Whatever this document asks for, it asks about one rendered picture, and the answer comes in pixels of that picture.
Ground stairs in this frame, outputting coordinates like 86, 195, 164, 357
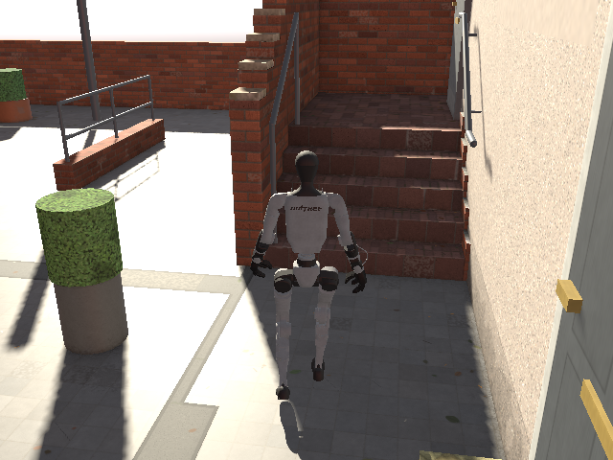
264, 126, 465, 281

